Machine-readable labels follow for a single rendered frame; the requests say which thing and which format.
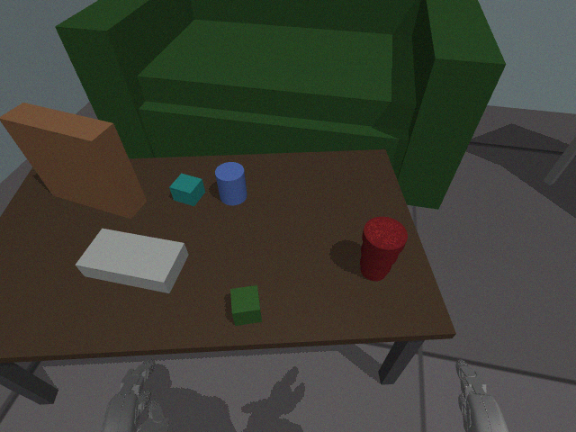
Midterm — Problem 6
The coffee table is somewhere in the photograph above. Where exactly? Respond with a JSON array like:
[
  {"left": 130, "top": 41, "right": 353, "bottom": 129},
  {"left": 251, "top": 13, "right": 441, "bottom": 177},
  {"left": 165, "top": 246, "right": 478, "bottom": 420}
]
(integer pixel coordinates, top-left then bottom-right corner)
[{"left": 0, "top": 149, "right": 456, "bottom": 405}]

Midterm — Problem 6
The sofa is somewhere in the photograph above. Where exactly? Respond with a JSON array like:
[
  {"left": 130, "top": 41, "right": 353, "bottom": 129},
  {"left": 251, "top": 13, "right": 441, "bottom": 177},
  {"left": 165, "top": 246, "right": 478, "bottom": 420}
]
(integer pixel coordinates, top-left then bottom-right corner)
[{"left": 55, "top": 0, "right": 506, "bottom": 209}]

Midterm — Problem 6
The left robot hand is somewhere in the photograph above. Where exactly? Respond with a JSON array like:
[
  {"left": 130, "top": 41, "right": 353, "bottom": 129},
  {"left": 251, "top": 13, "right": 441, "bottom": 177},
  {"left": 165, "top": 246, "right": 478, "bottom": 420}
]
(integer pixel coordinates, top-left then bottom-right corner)
[{"left": 101, "top": 359, "right": 169, "bottom": 432}]

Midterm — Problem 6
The right robot hand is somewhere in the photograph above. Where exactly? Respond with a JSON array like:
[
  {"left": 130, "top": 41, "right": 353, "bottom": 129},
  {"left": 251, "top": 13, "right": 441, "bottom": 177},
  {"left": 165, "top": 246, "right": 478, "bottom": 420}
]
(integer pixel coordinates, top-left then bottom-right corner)
[{"left": 455, "top": 359, "right": 509, "bottom": 432}]

